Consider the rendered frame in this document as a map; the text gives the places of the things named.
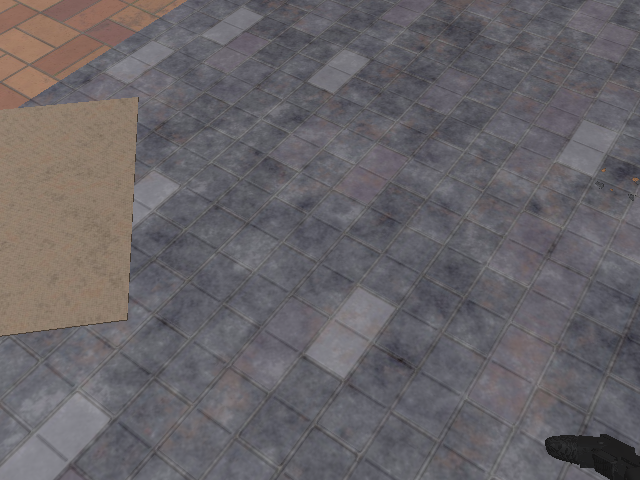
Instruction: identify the robot right hand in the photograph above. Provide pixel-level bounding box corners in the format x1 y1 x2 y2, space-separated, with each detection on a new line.
545 434 640 480

